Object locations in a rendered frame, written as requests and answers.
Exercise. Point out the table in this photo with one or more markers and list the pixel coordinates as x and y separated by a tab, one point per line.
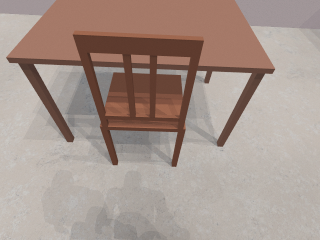
230	45

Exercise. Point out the chair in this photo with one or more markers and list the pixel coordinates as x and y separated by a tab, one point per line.
141	101

